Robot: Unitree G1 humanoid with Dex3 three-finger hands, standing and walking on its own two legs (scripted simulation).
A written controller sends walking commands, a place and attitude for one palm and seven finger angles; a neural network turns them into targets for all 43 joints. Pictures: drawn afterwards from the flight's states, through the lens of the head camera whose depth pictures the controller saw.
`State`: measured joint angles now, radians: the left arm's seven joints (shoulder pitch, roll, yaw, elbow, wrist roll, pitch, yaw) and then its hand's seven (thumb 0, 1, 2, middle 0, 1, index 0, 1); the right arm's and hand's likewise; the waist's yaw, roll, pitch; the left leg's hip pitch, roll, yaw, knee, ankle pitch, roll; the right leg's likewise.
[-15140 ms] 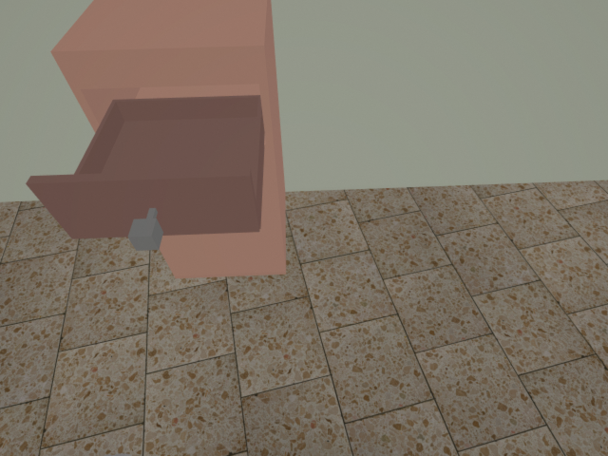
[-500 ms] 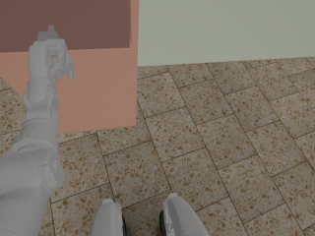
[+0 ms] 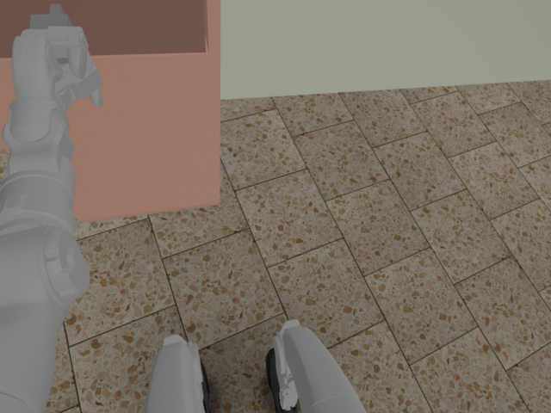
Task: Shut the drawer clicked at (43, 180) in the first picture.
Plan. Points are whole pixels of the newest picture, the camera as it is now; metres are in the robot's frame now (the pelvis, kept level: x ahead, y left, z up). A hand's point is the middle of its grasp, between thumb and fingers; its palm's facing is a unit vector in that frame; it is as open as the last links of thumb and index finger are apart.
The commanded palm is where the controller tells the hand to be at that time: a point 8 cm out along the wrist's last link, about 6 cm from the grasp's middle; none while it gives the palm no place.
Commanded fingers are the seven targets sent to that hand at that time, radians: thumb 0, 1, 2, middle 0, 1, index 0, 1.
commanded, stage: pull the fist back off the drawer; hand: left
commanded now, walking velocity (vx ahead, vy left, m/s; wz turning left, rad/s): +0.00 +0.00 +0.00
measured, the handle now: (56, 28) +0.64 +0.21 +0.08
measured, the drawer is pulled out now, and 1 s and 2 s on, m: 0.00 0.00 0.00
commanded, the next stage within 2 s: draw the hand back to the body in 0.38 s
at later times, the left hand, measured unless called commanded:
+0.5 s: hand (68, 91) +0.54 +0.19 +0.08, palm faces +0.08 -1.00 -0.03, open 3.2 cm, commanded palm +0.50 +0.21 +0.09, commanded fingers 0.00 0.90 0.90 -1.40 -1.60 -1.40 -1.60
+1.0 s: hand (9, 144) +0.40 +0.19 +0.17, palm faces +0.03 -1.00 -0.06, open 3.3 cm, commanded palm +0.36 +0.24 +0.18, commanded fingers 0.00 0.90 0.90 -1.40 -1.60 -1.40 -1.60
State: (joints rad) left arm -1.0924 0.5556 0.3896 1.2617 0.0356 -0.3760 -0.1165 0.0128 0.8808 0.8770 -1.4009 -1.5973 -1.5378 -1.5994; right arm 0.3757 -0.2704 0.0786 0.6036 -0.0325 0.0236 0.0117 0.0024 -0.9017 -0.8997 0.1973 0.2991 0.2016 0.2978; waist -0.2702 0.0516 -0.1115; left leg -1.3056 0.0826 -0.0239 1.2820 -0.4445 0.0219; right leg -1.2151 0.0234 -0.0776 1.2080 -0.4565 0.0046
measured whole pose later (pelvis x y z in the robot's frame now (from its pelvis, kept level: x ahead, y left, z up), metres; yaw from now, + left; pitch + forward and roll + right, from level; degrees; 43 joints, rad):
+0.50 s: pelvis +0.06 +0.01 +0.03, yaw +1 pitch +25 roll -4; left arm -0.72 0.35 0.29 0.92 -0.08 -0.42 -0.08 0.01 0.88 0.88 -1.40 -1.60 -1.40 -1.60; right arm 0.35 -0.24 0.01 0.60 -0.02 0.06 0.05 0.00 -0.90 -0.90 0.20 0.30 0.20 0.30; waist -0.14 0.03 -0.14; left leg -1.09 0.06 0.01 1.16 -0.51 0.03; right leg -1.00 0.00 -0.05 1.09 -0.52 0.02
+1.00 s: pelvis +0.08 -0.01 +0.09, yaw +4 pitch +10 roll -2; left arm -0.08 0.27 0.16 0.26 -0.24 -0.22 -0.19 0.01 0.90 0.90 -1.40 -1.60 -1.40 -1.60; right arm 0.24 -0.26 0.02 0.52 0.06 0.02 -0.01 0.01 -0.90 -0.90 0.20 0.30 0.20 0.30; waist -0.03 0.06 -0.12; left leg -0.61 0.04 0.00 0.86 -0.43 0.00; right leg -0.53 0.00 -0.07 0.80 -0.45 0.00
